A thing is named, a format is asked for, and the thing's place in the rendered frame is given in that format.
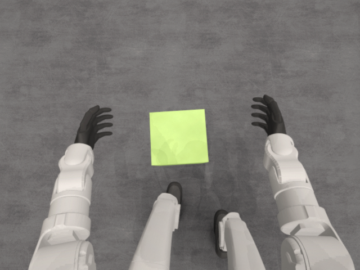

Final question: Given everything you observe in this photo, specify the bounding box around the right robot upper arm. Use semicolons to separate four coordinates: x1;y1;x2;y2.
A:
281;235;354;270

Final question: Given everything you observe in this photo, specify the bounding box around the carton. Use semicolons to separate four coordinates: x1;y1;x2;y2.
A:
150;109;209;166

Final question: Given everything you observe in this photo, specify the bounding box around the left robot forearm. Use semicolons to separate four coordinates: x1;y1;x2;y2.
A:
28;143;94;270

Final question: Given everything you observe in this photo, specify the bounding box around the right robot forearm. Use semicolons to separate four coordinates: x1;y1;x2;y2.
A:
263;133;355;270

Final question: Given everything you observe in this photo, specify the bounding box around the left robot upper arm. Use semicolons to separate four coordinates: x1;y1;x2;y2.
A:
30;240;96;270

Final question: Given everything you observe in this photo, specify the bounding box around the robot left shin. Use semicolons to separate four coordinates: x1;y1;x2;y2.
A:
153;193;178;207

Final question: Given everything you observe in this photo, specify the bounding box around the robot right hand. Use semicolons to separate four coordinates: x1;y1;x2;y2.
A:
251;94;286;136

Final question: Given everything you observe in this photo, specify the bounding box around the robot left hand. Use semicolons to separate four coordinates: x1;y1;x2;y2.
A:
74;105;113;150

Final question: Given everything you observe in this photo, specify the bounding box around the left robot foot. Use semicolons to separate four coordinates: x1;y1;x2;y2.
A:
166;182;182;204

